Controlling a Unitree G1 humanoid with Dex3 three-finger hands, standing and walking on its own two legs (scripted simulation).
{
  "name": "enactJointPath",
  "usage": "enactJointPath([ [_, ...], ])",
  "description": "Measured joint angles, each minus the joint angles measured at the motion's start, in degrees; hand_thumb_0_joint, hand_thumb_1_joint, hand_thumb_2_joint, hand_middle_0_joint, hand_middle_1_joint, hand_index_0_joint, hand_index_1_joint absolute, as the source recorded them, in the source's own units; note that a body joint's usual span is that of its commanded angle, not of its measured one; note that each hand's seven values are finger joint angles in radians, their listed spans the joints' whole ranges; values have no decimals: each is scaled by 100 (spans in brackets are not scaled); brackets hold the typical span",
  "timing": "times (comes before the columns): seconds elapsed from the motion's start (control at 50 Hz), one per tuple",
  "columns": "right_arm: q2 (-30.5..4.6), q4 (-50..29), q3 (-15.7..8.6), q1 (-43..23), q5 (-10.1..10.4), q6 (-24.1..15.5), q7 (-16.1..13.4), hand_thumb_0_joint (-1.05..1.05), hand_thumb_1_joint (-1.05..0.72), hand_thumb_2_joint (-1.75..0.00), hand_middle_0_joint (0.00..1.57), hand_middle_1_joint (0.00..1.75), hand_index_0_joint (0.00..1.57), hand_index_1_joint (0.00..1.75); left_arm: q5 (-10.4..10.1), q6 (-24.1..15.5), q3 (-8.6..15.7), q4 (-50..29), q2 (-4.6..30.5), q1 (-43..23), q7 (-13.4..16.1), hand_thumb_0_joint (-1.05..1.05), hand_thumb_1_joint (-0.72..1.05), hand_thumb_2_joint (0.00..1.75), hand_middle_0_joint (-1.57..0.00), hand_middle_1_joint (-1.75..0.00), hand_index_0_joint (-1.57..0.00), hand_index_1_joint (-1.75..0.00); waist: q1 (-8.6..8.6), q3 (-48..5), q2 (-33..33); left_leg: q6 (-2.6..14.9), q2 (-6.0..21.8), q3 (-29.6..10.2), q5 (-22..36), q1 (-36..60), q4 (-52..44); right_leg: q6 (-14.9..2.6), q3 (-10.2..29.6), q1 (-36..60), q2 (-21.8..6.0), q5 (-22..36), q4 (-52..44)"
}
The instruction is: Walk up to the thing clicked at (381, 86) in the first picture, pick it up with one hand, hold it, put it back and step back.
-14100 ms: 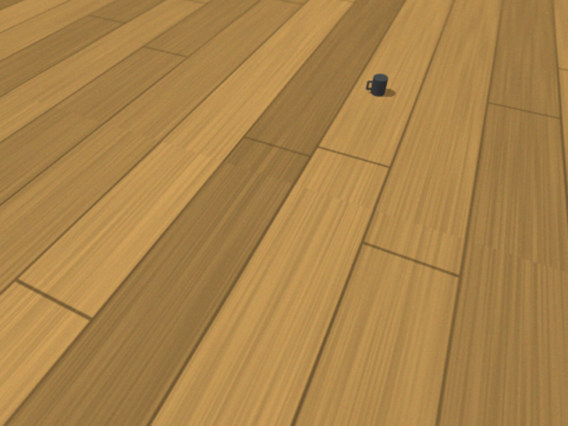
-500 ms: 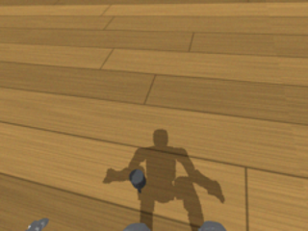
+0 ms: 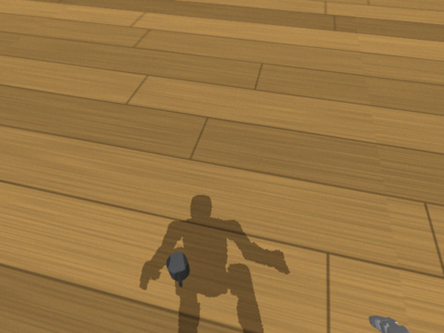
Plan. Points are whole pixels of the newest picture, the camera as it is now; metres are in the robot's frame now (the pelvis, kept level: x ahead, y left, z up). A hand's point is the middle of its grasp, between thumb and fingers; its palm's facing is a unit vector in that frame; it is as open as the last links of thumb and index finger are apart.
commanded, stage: stand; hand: left
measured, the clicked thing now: (178, 270) +0.47 +0.21 -0.72
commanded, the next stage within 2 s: none
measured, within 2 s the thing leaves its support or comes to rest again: neither
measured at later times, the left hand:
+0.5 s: hand out of the picture +0.10 +0.26 -0.15, palm faces -0.04 -0.94 -0.35, open 7.4 cm
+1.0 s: hand out of the picture +0.10 +0.25 -0.15, palm faces -0.03 -0.94 -0.34, open 7.4 cm
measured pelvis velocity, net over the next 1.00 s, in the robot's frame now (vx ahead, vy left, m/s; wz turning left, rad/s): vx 0.03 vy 0.00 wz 0.00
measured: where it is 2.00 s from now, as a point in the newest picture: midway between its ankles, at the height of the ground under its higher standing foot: outside the picture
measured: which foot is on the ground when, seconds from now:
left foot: down 0.00-1.00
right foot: down 0.00-1.00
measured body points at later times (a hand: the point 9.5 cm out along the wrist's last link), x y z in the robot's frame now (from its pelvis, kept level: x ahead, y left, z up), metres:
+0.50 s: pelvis +0.01 +0.00 +0.01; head +0.02 +0.00 +0.46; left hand +0.10 +0.30 -0.12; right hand +0.07 -0.31 -0.13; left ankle +0.03 +0.14 -0.74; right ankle +0.03 -0.13 -0.74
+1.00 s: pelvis +0.03 +0.00 +0.01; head +0.04 +0.00 +0.46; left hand +0.10 +0.30 -0.12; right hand +0.11 -0.30 -0.12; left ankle +0.03 +0.14 -0.74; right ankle +0.03 -0.13 -0.74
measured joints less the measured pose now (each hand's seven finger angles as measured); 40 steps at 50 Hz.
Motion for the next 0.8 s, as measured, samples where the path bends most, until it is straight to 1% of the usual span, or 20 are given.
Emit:
enactJointPath([
  [0.14,39,264,9,-32,-21,6,34,0,-91,-90,20,30,21,30,9,-7,64,144,103,-204,18,1,90,90,-21,-30,-20,-30,-32,-72,57,-13,19,18,199,137,-384,0,9,127,13,200,-377],
  [0.32,23,499,2,111,-49,23,19,0,-91,-90,20,30,21,30,-2,10,133,250,205,-321,39,1,90,90,-21,-30,-20,-30,-82,-45,50,-14,10,37,301,219,-623,6,22,182,1,279,-567],
  [0.5,4,573,21,128,-47,29,-4,0,-91,-90,20,30,21,30,-12,45,124,301,152,-368,33,1,90,90,-21,-30,-20,-30,-113,-67,15,-13,3,44,319,250,-704,12,26,204,-8,289,-629],
  [0.8,34,481,58,58,-48,30,-7,0,-91,-90,20,30,21,30,4,64,123,307,91,-281,24,1,90,90,-21,-30,-20,-30,-81,-95,2,-19,18,30,245,218,-704,3,9,189,5,224,-654],
])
